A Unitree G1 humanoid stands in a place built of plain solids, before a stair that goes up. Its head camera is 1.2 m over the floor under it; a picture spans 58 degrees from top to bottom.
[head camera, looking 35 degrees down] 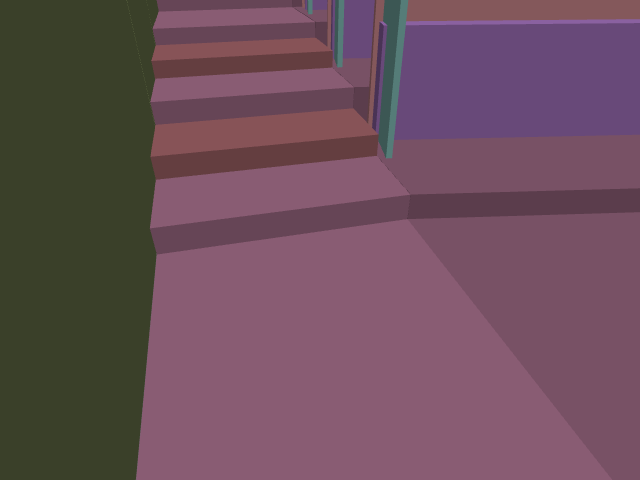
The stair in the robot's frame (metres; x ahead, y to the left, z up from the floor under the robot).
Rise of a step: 0.12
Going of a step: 0.50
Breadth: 1.24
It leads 14 degrees to the left of straight ahead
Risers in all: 5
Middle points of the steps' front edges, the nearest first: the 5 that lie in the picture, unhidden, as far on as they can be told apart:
1.75 0.15 0.15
2.21 0.27 0.28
2.67 0.38 0.41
3.17 0.51 0.53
3.67 0.64 0.64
